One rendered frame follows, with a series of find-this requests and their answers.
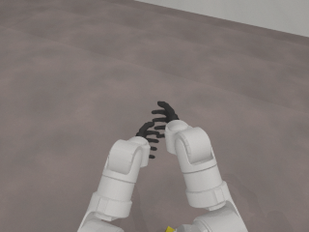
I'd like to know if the left robot forearm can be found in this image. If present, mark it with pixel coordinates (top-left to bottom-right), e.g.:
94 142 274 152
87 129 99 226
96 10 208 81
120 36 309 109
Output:
77 136 151 232

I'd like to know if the right robot forearm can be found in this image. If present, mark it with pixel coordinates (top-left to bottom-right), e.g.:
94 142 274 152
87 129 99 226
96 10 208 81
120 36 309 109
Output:
164 120 248 232

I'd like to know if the robot left upper arm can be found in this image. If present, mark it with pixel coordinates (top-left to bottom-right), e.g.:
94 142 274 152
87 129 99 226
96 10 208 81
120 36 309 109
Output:
79 217 125 232

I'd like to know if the robot right upper arm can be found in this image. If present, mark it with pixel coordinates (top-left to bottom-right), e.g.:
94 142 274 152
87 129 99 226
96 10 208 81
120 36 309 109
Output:
190 206 247 232

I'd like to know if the right robot hand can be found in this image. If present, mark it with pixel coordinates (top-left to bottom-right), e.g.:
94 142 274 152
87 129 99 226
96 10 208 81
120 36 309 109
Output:
152 101 180 138

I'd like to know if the left robot hand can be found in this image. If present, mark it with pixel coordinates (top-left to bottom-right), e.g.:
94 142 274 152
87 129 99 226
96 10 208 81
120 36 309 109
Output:
135 122 160 159

